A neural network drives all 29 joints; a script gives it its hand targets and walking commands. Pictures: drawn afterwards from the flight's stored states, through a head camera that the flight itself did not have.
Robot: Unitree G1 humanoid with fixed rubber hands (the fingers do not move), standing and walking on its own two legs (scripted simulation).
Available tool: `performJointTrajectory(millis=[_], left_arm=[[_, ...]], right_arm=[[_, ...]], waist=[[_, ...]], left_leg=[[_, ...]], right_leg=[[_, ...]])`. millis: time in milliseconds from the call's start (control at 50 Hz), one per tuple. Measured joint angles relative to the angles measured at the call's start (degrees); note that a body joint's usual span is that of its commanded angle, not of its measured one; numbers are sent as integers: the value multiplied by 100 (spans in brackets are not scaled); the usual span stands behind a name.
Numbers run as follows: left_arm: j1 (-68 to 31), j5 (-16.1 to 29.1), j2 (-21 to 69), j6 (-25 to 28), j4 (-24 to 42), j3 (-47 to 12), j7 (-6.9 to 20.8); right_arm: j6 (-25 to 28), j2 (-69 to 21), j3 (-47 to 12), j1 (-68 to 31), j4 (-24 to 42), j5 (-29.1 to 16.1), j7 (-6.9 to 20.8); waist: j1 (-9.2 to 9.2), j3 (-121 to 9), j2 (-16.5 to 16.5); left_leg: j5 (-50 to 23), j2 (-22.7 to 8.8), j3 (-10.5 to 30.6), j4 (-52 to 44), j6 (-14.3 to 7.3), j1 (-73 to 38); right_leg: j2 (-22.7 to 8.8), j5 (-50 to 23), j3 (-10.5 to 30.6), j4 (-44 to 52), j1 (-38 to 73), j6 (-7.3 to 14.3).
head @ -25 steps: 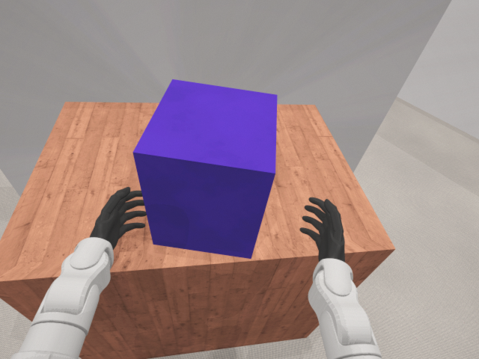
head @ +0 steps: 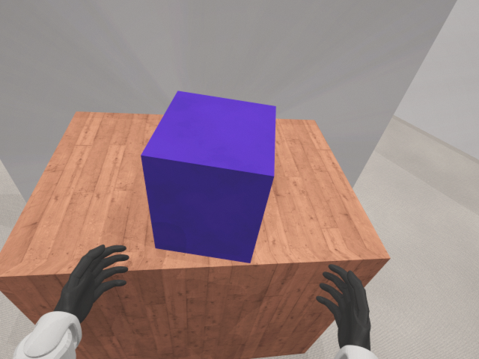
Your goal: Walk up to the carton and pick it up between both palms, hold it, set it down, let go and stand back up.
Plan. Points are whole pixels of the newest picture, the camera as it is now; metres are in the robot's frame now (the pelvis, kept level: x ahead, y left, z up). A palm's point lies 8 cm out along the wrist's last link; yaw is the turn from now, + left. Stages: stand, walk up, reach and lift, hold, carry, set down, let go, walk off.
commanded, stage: set down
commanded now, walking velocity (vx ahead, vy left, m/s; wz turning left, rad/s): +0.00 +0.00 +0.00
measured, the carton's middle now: (214, 178) +0.45 +0.05 +0.06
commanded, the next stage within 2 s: let go in 1.48 s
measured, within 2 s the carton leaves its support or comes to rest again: neither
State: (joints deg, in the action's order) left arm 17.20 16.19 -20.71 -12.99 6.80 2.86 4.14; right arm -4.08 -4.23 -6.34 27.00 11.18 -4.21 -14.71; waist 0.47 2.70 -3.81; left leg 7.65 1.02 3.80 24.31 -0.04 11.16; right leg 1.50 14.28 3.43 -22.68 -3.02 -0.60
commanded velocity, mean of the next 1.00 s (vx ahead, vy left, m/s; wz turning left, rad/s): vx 0.00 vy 0.00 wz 0.00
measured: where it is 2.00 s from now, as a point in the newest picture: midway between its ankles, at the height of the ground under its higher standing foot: outside the picture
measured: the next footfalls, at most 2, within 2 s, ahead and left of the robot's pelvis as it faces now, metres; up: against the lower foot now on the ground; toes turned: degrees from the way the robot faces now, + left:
right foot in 0.40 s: -0.04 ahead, -0.08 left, +0.00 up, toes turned -2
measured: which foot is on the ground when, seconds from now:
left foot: down 0.00-1.00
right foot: down 0.00-0.26, up 0.28-0.38, down 0.40-1.00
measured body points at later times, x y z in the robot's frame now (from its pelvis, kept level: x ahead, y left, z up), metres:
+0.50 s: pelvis -0.02 +0.04 +0.00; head -0.01 +0.08 +0.45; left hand +0.21 +0.25 -0.02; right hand +0.20 -0.14 +0.04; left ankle +0.07 +0.11 -0.74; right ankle -0.07 -0.09 -0.74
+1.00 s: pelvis +0.00 +0.02 +0.00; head +0.02 +0.04 +0.45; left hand +0.20 +0.24 -0.07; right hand +0.16 -0.18 -0.02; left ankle +0.07 +0.11 -0.74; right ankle -0.08 -0.08 -0.74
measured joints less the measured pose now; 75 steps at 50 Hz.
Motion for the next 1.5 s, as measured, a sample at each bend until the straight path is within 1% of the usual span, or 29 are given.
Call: performJointTrajectory(millis=[60,160,220,240,280,340,360,420,500,540,560,580,640,680,720,760,800,860,960,1000,1040,1200,1280,1400,1500], left_arm=[[-24,-56,-72,-33,-137,0,-3],[-150,-461,-68,-388,-655,-1,68],[-167,-678,-24,-595,-793,-1,59],[-169,-745,-1,-609,-786,0,24],[-190,-868,76,-575,-730,1,-128],[-190,-977,250,-293,-664,-7,-311],[-191,-979,312,-208,-672,-24,-359],[-193,-978,454,62,-760,-142,-431],[-207,-979,557,287,-993,-243,-454],[-209,-979,550,290,-1217,-243,-501],[-231,-979,550,287,-1374,-248,-501],[-272,-983,585,275,-1574,-249,-482],[-246,-986,633,228,-1921,-248,-420],[-149,-968,611,241,-1845,-247,-409],[-31,-877,552,343,-1598,-247,-413],[3,-785,478,517,-1384,-246,-432],[-38,-737,413,711,-1328,-246,-435],[-221,-735,363,839,-1665,-248,-368],[-323,-760,363,789,-2523,-249,-140],[-255,-834,369,757,-2702,-249,-113],[-136,-909,380,760,-2724,-249,-112],[36,-979,466,947,-2549,-247,-244],[-11,-979,496,964,-2681,-247,-308],[-76,-979,501,965,-3124,-247,-370],[-81,-979,500,967,-3282,-248,-430]], right_arm=[[-117,0,0,-236,0,-1,31],[-523,6,0,-357,-59,-2,11],[-735,63,0,-378,-231,-2,60],[-795,93,9,-414,-305,-3,116],[-893,150,75,-559,-479,-3,322],[-920,198,205,-769,-596,-2,666],[-920,203,262,-842,-619,-2,773],[-813,204,459,-1076,-664,0,966],[-548,238,668,-1324,-790,0,1035],[-480,261,703,-1515,-1093,0,1054],[-457,278,708,-1581,-1270,0,1047],[-438,324,709,-1580,-1477,0,1023],[-432,394,709,-1296,-1938,0,916],[-390,394,702,-950,-1970,1,848],[-229,394,698,-632,-1968,1,816],[-74,395,696,-414,-1968,0,834],[41,395,695,-314,-1969,0,885],[175,395,693,-350,-1968,0,949],[362,394,628,-616,-1969,0,971],[433,394,593,-730,-2010,0,997],[504,394,575,-849,-2137,0,1038],[647,398,574,-1123,-3112,0,1204],[708,426,574,-1095,-3494,0,1275],[820,510,575,-1055,-3681,0,1325],[904,582,575,-1195,-3781,0,1374]], waist=[[0,-1,0],[0,34,0],[-1,88,0],[-1,123,0],[0,236,1],[1,378,0],[1,383,0],[2,385,4],[0,412,2],[-5,452,-45],[-4,484,-64],[-3,499,-46],[-12,499,-38],[-22,506,-37],[-23,515,-37],[-23,514,-37],[-22,501,-38],[-22,473,-38],[-23,460,-38],[-24,460,-37],[-24,460,-37],[-24,460,-37],[-23,458,-38],[-23,444,-38],[-24,367,-37]], left_leg=[[5,0,-9,67,-15,-41],[101,0,-41,236,-62,-154],[194,0,-82,366,-116,-192],[220,0,-102,407,-150,-193],[229,0,-135,426,-223,-199],[154,2,-186,313,-248,-196],[114,1,-210,246,-248,-178],[63,1,-292,48,-248,-116],[-161,2,-401,-102,-248,-29],[-155,30,-538,-90,-248,-18],[-144,48,-603,-79,-248,-20],[-141,48,-612,-96,-245,-41],[-152,47,-612,-189,-226,-132],[-144,47,-612,-214,-222,-146],[-132,47,-612,-233,-211,-154],[-128,47,-612,-256,-194,-164],[-128,47,-612,-277,-180,-171],[-122,48,-612,-293,-171,-178],[-97,48,-612,-292,-162,-179],[-91,47,-612,-292,-156,-179],[-87,47,-612,-292,-150,-179],[-87,47,-612,-294,-140,-180],[-87,47,-612,-294,-139,-180],[-83,47,-613,-293,-139,-168],[-80,47,-612,-289,-139,-109]], right_leg=[[-1,-9,0,0,72,14],[-12,130,1,0,266,75],[-32,241,1,0,360,98],[-42,243,1,0,373,99],[-54,215,-1,0,378,99],[18,-155,-4,-1,401,21],[52,-139,-4,1,406,5],[109,-156,-2,0,427,-75],[110,40,0,1,427,-86],[59,242,2,20,421,-81],[25,362,2,29,420,4],[26,354,-1,21,420,76],[27,312,-1,20,460,113],[27,336,-1,21,462,116],[27,358,-1,21,461,124],[27,373,-1,21,460,137],[27,385,-1,21,457,150],[27,400,0,21,456,167],[27,418,0,21,456,180],[27,423,-1,21,456,187],[27,427,-1,21,456,193],[27,430,-1,21,456,204],[27,432,-1,21,456,206],[27,435,-1,21,446,207],[27,436,-1,21,388,207]])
